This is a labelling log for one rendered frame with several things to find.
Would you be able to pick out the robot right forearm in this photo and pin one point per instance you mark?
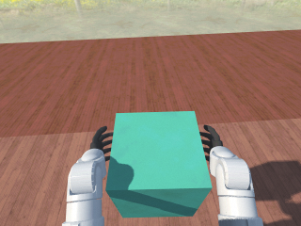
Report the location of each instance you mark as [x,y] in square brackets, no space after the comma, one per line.
[235,189]

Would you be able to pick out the left robot hand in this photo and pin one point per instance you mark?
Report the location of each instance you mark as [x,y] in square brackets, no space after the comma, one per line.
[98,144]

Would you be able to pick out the carton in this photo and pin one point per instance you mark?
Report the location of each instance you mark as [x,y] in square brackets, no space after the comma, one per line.
[157,166]

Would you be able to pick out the robot left forearm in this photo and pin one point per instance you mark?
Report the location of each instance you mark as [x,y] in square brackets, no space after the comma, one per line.
[85,190]

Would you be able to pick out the right robot hand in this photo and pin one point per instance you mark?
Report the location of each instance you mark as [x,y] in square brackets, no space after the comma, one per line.
[214,140]

